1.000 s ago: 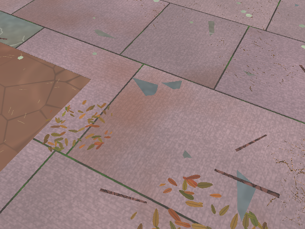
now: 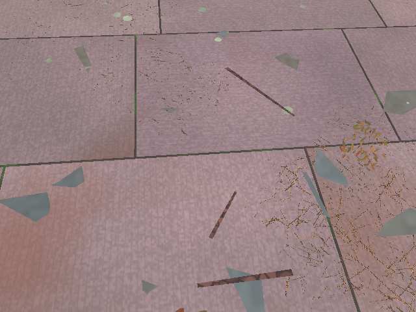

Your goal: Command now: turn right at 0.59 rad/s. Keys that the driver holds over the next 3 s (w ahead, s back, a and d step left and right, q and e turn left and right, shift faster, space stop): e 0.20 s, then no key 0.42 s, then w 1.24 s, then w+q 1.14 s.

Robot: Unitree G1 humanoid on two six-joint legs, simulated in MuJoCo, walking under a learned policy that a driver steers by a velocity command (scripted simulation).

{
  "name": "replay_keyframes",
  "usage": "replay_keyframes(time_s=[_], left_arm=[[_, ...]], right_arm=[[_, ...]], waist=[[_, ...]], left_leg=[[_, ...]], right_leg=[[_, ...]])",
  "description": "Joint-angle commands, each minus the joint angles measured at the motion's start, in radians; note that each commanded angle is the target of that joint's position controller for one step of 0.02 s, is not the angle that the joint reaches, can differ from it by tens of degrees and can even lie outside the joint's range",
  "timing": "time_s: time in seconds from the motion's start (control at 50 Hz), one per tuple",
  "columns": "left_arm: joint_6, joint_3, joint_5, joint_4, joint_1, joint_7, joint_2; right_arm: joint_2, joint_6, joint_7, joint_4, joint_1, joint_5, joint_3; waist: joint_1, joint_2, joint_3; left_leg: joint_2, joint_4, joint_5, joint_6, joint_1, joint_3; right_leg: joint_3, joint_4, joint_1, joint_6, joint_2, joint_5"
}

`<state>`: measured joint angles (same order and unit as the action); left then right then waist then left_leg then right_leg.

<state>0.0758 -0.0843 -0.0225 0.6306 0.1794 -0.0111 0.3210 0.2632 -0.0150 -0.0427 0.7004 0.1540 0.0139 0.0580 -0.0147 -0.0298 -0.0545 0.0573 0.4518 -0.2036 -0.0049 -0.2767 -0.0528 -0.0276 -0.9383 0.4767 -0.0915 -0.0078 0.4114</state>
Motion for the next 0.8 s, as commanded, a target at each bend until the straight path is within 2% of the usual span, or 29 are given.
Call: replay_keyframes(time_s=[0.02,0.06,0.1,0.12,0.14,0.16,0.18,0.2,0.22,0.24,0.26,0.32,0.36,0.44,0.48,0.52,0.54,0.56,0.58,0.6,0.62,0.64,0.66,0.68,0.72,0.74,0.76,0.8], left_arm=[[-0.013,-0.016,0.002,-0.099,-0.035,0.013,0.068],[-0.008,-0.023,0.002,-0.099,-0.019,0.022,0.076],[-0.008,-0.032,0.004,-0.074,0.048,0.028,0.072],[-0.01,-0.043,0.008,-0.064,0.083,0.021,0.097],[-0.016,-0.069,0.009,-0.077,0.109,0.005,0.203],[-0.035,-0.073,0.041,-0.102,0.095,0.008,0.265],[-0.057,-0.061,0.055,-0.096,0.103,0.014,0.213],[-0.07,-0.048,0.047,-0.086,0.061,0.011,0.182],[-0.071,-0.041,0.029,-0.088,0.006,0.003,0.152],[-0.069,-0.028,0.013,-0.09,-0.028,-0.003,0.122],[-0.066,-0.018,0.015,-0.089,-0.034,-0.01,0.109],[-0.065,-0.009,0.027,-0.074,-0.022,-0.018,0.094],[-0.062,-0.008,0.028,-0.063,-0.019,-0.021,0.097],[-0.056,-0.007,0.034,-0.045,-0.025,-0.01,0.109],[-0.055,0.001,0.03,-0.032,-0.034,-0.004,0.097],[-0.056,0.016,0.019,-0.016,-0.055,-0.001,0.067],[-0.064,0.024,0.025,-0.002,-0.02,-0.001,0.042],[-0.074,0.028,0.048,0.006,0.021,0.002,0.028],[-0.077,0.027,0.045,0.013,0.06,0.003,0.012],[-0.075,0.025,0.055,0.025,0.019,0.0,0.042],[-0.07,0.017,0.049,0.023,-0.022,-0.002,0.059],[-0.062,0.018,0.043,0.031,-0.028,-0.007,0.048],[-0.055,0.018,0.04,0.03,-0.027,-0.008,0.044],[-0.055,0.017,0.034,0.031,-0.022,-0.008,0.036],[-0.075,0.015,0.017,0.025,-0.031,-0.003,0.023],[-0.091,0.014,0.01,0.021,-0.044,0.001,0.019],[-0.105,0.011,0.005,0.02,-0.051,0.006,0.019],[-0.125,0.009,-0.001,0.032,-0.023,0.019,0.01]], right_arm=[[0.207,0.007,0.003,-0.053,-0.016,-0.011,0.063],[0.215,0.009,0.01,-0.046,-0.021,-0.023,0.067],[0.207,0.009,0.011,-0.036,-0.036,-0.041,0.066],[0.174,0.011,0.015,-0.013,0.016,-0.038,0.059],[0.11,0.011,0.02,-0.028,0.03,0.004,0.041],[0.111,0.015,0.011,-0.09,-0.061,0.017,0.036],[0.153,0.016,0.005,-0.092,-0.106,0.003,0.049],[0.165,0.014,0.002,-0.083,-0.101,-0.012,0.056],[0.162,0.011,-0.004,-0.054,-0.068,-0.01,0.06],[0.169,0.007,-0.007,-0.042,-0.049,-0.004,0.063],[0.161,0.007,-0.003,-0.033,-0.033,-0.004,0.062],[0.124,0.006,0.007,-0.025,-0.022,-0.017,0.048],[0.103,0.005,0.011,-0.03,-0.045,-0.016,0.036],[0.112,0.006,0.022,-0.033,-0.052,-0.02,0.031],[0.112,0.011,0.026,-0.03,-0.041,-0.022,0.03],[0.088,0.022,0.033,-0.01,0.006,-0.014,0.023],[0.105,0.028,0.034,-0.009,0.017,0.002,0.021],[0.17,0.03,0.029,-0.017,0.031,0.013,0.031],[0.173,0.031,0.033,-0.001,-0.018,0.01,0.031],[0.107,0.037,0.041,-0.02,-0.06,0.004,0.015],[0.096,0.042,0.043,-0.016,-0.062,0.006,0.011],[0.104,0.047,0.042,-0.008,-0.042,0.007,0.01],[0.118,0.05,0.039,0.0,-0.022,0.001,0.013],[0.141,0.049,0.032,0.011,0.011,-0.005,0.019],[0.173,0.046,0.02,0.03,0.087,-0.017,0.027],[0.187,0.046,0.015,0.034,0.103,-0.022,0.031],[0.191,0.048,0.011,0.035,0.107,-0.024,0.032],[0.189,0.05,0.013,0.027,0.076,-0.033,0.032]], waist=[[-0.021,0.24,0.154],[-0.011,0.237,0.146],[0.031,0.208,0.144],[0.036,0.132,0.143],[0.014,-0.146,0.139],[0.047,-0.287,0.139],[0.086,-0.179,0.168],[0.053,-0.142,0.134],[0.026,-0.093,0.13],[0.014,-0.103,0.129],[0.006,-0.113,0.144],[0.009,-0.101,0.164],[0.024,-0.107,0.155],[0.045,-0.124,0.118],[0.041,-0.117,0.103],[-0.005,-0.084,0.097],[0.001,-0.044,0.113],[0.038,0.072,0.137],[0.094,0.209,0.135],[0.063,0.175,0.114],[0.043,0.157,0.091],[0.031,0.144,0.103],[0.021,0.148,0.085],[0.013,0.17,0.059],[-0.01,0.217,-0.013],[-0.018,0.225,-0.054],[-0.022,0.217,-0.07],[0.001,0.201,-0.06]], left_leg=[[0.239,-0.102,0.372,0.216,0.162,0.132],[0.253,-0.079,0.335,0.201,0.157,0.123],[0.231,0.0,0.262,0.144,0.108,0.075],[0.191,0.098,0.149,0.075,0.022,0.017],[0.078,0.381,-0.19,-0.031,-0.22,-0.092],[-0.052,0.604,-0.477,-0.076,-0.41,0.003],[-0.034,0.717,-0.457,-0.07,-0.413,0.102],[-0.018,0.735,-0.369,-0.057,-0.412,0.124],[-0.008,0.711,-0.292,-0.057,-0.409,0.126],[-0.006,0.696,-0.243,-0.066,-0.391,0.122],[-0.018,0.712,-0.203,-0.076,-0.342,0.11],[-0.026,0.606,-0.146,-0.088,-0.286,0.097],[-0.018,0.479,-0.138,-0.088,-0.243,0.098],[-0.022,0.306,-0.176,-0.076,-0.113,0.084],[-0.028,0.209,-0.162,-0.065,-0.061,0.079],[-0.037,-0.036,0.03,-0.04,0.072,0.064],[0.003,-0.087,0.168,-0.022,0.164,0.115],[0.111,-0.06,0.381,0.018,0.231,0.207],[0.138,-0.05,0.271,0.091,0.12,0.232],[0.105,-0.076,0.123,0.098,0.059,0.223],[0.072,-0.074,0.051,0.07,0.049,0.194],[0.045,-0.079,-0.053,0.051,0.053,0.171],[0.039,-0.092,-0.189,0.055,0.047,0.177],[0.055,-0.117,-0.347,0.077,0.046,0.212],[0.178,-0.219,-0.579,0.162,0.061,0.388],[0.24,-0.255,-0.6,0.205,0.048,0.475],[0.267,-0.268,-0.571,0.225,0.046,0.508],[0.25,-0.265,-0.481,0.211,0.046,0.454]], right_leg=[[0.053,0.135,-0.051,0.019,-0.01,-0.018],[0.073,0.24,-0.099,0.047,-0.007,-0.052],[0.105,0.441,-0.227,0.1,0.024,-0.194],[0.054,0.531,-0.341,0.137,0.021,-0.305],[-0.266,0.586,-0.493,0.223,-0.204,-0.607],[-0.511,0.587,-0.45,0.433,-0.388,-0.763],[-0.474,0.61,-0.427,0.454,-0.358,-0.673],[-0.384,0.604,-0.401,0.393,-0.294,-0.612],[-0.32,0.593,-0.394,0.336,-0.242,-0.561],[-0.284,0.586,-0.383,0.314,-0.221,-0.594],[-0.257,0.581,-0.359,0.312,-0.203,-0.65],[-0.219,0.578,-0.372,0.313,-0.181,-0.654],[-0.227,0.576,-0.374,0.311,-0.18,-0.594],[-0.269,0.579,-0.299,0.33,-0.189,-0.478],[-0.295,0.567,-0.282,0.326,-0.187,-0.453],[-0.284,0.538,-0.242,0.281,-0.151,-0.42],[-0.274,0.529,-0.208,0.229,-0.119,-0.354],[-0.208,0.454,-0.165,0.174,-0.047,-0.233],[-0.115,0.471,-0.22,0.127,0.019,-0.118],[-0.112,0.481,-0.273,0.099,0.01,-0.15],[-0.111,0.476,-0.266,0.101,0.013,-0.179],[-0.101,0.465,-0.27,0.111,0.021,-0.145],[-0.081,0.441,-0.242,0.119,0.041,-0.067],[-0.05,0.397,-0.186,0.126,0.062,0.028],[0.025,0.265,-0.051,0.126,0.071,0.066],[0.029,0.219,-0.012,0.127,0.042,0.046],[0.015,0.186,0.011,0.133,0.015,0.052],[0.021,0.243,-0.027,0.154,-0.007,0.086]])
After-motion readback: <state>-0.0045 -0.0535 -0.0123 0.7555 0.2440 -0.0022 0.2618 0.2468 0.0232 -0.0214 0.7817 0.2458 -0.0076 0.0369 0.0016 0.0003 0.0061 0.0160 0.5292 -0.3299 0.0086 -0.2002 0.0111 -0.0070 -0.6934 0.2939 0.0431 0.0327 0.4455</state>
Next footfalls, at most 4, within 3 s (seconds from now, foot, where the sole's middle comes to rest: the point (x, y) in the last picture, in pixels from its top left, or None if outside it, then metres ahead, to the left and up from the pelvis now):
0.12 right None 0.03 -0.14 -0.78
0.54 left None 0.08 0.09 -0.78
1.34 left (209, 306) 0.46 -0.01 -0.78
1.88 right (293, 236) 0.70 -0.31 -0.78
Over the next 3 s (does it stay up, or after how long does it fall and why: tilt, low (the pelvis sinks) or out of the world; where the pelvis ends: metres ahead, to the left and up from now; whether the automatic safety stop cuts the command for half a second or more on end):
stays up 1.19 -0.17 -0.01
